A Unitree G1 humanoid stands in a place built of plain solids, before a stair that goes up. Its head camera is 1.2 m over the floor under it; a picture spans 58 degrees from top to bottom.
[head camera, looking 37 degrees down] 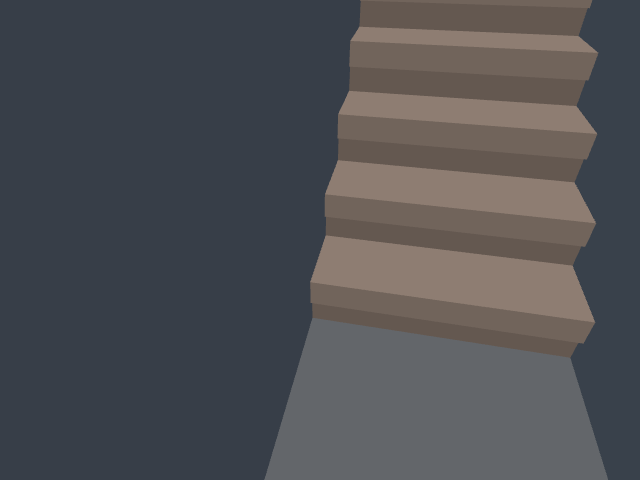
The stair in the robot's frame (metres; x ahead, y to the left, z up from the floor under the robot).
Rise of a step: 0.20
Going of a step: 0.25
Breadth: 0.95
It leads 12 degrees to the right of straight ahead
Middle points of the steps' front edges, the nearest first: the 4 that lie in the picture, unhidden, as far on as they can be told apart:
1.00 -0.40 0.20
1.24 -0.45 0.40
1.48 -0.51 0.60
1.72 -0.56 0.81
